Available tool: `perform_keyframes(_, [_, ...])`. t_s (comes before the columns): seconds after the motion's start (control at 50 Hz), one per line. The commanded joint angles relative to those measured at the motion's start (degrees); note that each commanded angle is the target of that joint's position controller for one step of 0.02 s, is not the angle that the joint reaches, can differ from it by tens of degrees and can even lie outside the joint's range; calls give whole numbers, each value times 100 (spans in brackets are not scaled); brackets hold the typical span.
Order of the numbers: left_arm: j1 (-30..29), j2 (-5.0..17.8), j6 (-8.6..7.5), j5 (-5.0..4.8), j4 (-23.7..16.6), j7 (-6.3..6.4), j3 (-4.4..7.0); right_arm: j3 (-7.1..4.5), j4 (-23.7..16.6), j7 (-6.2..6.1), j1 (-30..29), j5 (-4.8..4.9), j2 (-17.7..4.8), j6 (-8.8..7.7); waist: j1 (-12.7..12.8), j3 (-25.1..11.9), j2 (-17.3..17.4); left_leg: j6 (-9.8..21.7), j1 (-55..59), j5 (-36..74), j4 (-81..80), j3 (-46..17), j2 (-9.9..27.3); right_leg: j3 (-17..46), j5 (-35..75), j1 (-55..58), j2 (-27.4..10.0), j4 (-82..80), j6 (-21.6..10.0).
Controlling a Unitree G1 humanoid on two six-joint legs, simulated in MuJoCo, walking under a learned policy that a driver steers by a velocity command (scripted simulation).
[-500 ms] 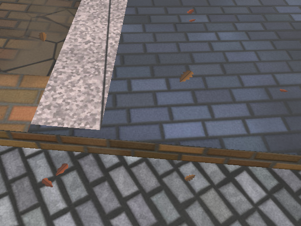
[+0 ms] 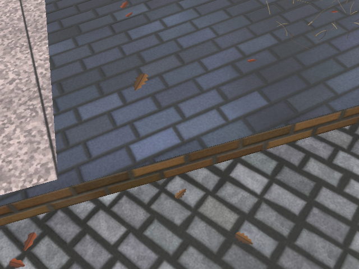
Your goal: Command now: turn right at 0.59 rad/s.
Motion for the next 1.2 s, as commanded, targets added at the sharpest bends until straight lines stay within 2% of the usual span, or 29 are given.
perform_keyframes(0.02, [153,953,-87,1,-293,30,251,-111,-392,-8,-81,14,-441,-26,102,-552,-859,-63,-571,92,-106,-146,-4,1470,2184,885,-1370,-563,-814])
perform_keyframes(0.12, [404,1061,-76,70,-273,45,296,-81,-532,-56,-352,31,-438,-32,252,-501,-921,-44,-462,-81,-829,-247,-120,2037,1677,844,-1382,-495,-912])
perform_keyframes(0.22, [312,1141,-58,106,-306,8,341,-29,-656,-95,-435,95,-432,-104,224,-592,-925,90,225,-207,-1492,-307,-341,2472,1989,497,-1266,-285,-858])
perform_keyframes(0.28, [96,1085,-47,95,-310,-6,332,1,-624,-135,-156,144,-437,-160,86,-697,-999,218,953,-160,-2237,-281,-436,2614,2315,317,-1163,-140,-666])
perform_keyframes(0.32, [-126,955,-36,18,-295,29,276,32,-510,-193,226,108,-356,-224,-197,-689,-901,318,1943,755,-3686,-225,-383,2488,1815,-131,-865,105,-280])
perform_keyframes(0.34, [-1,728,-59,-13,-296,53,202,1,-527,-245,190,36,-566,-268,-109,-709,-433,450,2425,880,-4283,-815,231,2184,764,-564,-558,474,36])
perform_keyframes(0.36, [518,267,-83,45,-258,64,82,15,-693,-270,-70,-15,-833,-274,214,-833,766,749,2837,1342,-4668,-2255,1655,1228,-1324,-1057,162,1545,328])
perform_keyframes(0.38, [387,810,-43,119,-252,124,229,-81,-682,-199,-122,-7,-1183,-220,51,-570,866,1506,1975,1942,-4544,-2812,2062,539,-2270,-1367,648,2411,387])
perform_keyframes(0.4, [366,933,-20,178,-182,133,270,-30,-628,-142,-89,38,-900,-229,117,-441,445,1678,1712,2056,-4518,-2627,1960,683,-2070,-1227,376,3057,431])
perform_keyframes(0.42, [371,869,-4,145,-62,94,266,64,-634,-101,-371,82,-577,-253,231,-274,294,1531,1521,2049,-4483,-2053,1559,702,-1698,-1131,291,3306,469])
perform_keyframes(0.44, [442,785,17,97,35,54,245,101,-664,-87,-567,42,-456,-261,293,-261,381,1354,1505,2215,-4420,-1557,1191,622,-1446,-1049,301,3462,544])
perform_keyframes(0.46, [472,723,38,93,82,11,224,114,-635,-118,-581,39,-439,-282,291,-323,584,1288,1659,2462,-4366,-1320,1026,549,-1305,-1069,283,3483,602])
perform_keyframes(0.52, [246,531,61,63,155,-13,115,139,-431,-119,-254,47,-393,-313,88,-449,564,1295,2150,2950,-4176,-1070,901,368,-1323,-1002,197,2767,742])
perform_keyframes(0.56, [88,406,86,49,205,9,30,134,-299,-99,-99,46,-425,-308,-26,-500,630,1314,2301,2818,-4099,-1088,914,153,-1436,-733,48,1963,747])
perform_keyframes(0.6, [1,381,93,16,279,53,-21,98,-179,-60,15,10,-527,-272,-111,-516,790,1323,2292,2811,-4008,-1148,897,-140,-1472,-376,-28,1188,669])
perform_keyframes(0.64, [158,356,58,-7,438,110,-53,76,-66,-37,46,22,-567,-229,-4,-516,757,1231,2210,3036,-3821,-1175,854,-297,-840,62,-46,180,548])
perform_keyframes(0.66, [297,317,10,12,538,141,-84,79,-10,-37,28,49,-556,-220,119,-515,612,1057,2015,3109,-3700,-1122,809,-280,1,517,-118,-677,473])
perform_keyframes(0.68, [266,455,-56,76,578,182,-76,102,26,-38,113,53,-476,-257,96,-620,397,819,1706,2935,-3654,-1148,788,133,553,1033,-390,-936,388])
perform_keyframes(0.7, [254,736,-136,172,565,228,-59,144,-26,-6,172,76,-333,-314,-5,-836,-131,598,1356,2423,-3412,-921,600,842,1022,1483,-1078,-871,261])
perform_keyframes(0.72, [-169,786,-172,98,636,200,-85,203,14,-4,191,144,-111,-295,-284,-569,-851,488,1726,1204,-3829,-484,120,1033,1395,514,-1357,-622,-24])
perform_keyframes(0.74, [-323,508,-216,71,630,154,-160,192,158,-37,93,76,-227,-262,-177,-485,-714,438,2103,1149,-3919,-487,139,975,988,279,-1273,-622,-42])
perform_keyframes(0.76, [-319,454,-249,75,688,147,-186,156,253,-46,6,64,-324,-250,-88,-315,-652,439,2072,1352,-3905,-513,140,829,772,232,-1076,-639,55])
perform_keyframes(0.78, [-221,481,-256,87,795,171,-193,148,330,-37,17,73,-346,-254,-56,-302,-674,452,2141,1607,-3900,-538,199,737,728,246,-960,-666,115])
perform_keyframes(0.82, [-14,499,-283,47,1018,222,-208,144,479,-22,116,73,-336,-264,-47,-302,-731,461,2142,1898,-3893,-562,278,659,903,339,-888,-678,153])
perform_keyframes(0.88, [-14,418,-286,45,1200,229,-244,178,748,-38,171,86,-247,-263,-46,-232,-512,402,2068,1737,-3980,-541,261,650,787,368,-895,-712,123])
perform_keyframes(0.98, [-32,409,-299,42,1470,243,-274,212,1102,-57,198,76,-182,-242,-52,-126,-357,356,2085,1650,-4034,-545,271,664,532,226,-884,-815,86])
perform_keyframes(1.2, [146,258,-323,36,1923,258,-340,292,1652,-106,334,80,-75,-244,-50,-164,-281,354,2087,1667,-3996,-540,323,588,614,212,-827,-811,66])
